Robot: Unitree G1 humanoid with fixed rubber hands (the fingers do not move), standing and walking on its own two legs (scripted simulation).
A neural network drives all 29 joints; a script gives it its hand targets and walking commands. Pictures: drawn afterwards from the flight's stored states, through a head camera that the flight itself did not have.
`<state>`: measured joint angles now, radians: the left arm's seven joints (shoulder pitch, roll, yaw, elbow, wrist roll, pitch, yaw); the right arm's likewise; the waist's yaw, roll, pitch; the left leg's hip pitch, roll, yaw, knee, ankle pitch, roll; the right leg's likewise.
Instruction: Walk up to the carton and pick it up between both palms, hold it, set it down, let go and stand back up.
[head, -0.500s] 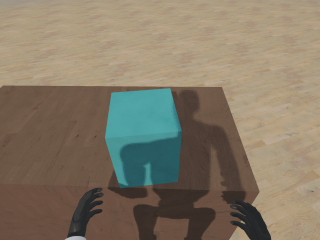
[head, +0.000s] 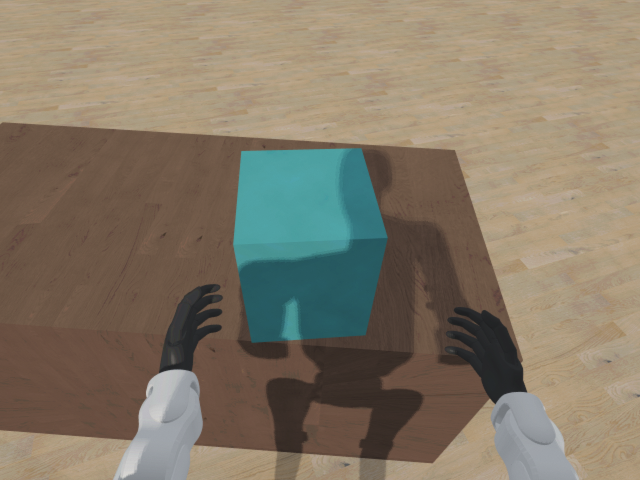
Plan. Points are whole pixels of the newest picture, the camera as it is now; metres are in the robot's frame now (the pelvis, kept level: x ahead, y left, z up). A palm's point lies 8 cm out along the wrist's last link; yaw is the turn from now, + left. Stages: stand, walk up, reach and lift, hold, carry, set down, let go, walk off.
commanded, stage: reach and lift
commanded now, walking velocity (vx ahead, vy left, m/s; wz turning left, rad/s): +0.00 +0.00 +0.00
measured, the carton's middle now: (305, 246) +0.47 +0.08 -0.02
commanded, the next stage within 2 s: none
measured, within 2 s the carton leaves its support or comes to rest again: neither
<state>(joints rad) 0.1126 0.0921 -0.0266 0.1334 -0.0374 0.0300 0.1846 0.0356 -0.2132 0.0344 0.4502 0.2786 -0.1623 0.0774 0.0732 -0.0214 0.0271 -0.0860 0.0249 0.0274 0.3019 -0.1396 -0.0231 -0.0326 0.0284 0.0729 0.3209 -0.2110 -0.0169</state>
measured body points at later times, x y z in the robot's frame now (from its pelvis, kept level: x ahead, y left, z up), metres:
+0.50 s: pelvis +0.01 -0.01 +0.00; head +0.00 +0.01 +0.45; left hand +0.30 +0.21 +0.06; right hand +0.35 -0.20 +0.06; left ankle +0.02 +0.13 -0.75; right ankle -0.02 -0.12 -0.75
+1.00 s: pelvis +0.00 -0.01 +0.00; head +0.02 +0.01 +0.45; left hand +0.36 +0.23 +0.11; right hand +0.43 -0.17 +0.12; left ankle +0.02 +0.13 -0.75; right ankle -0.02 -0.12 -0.75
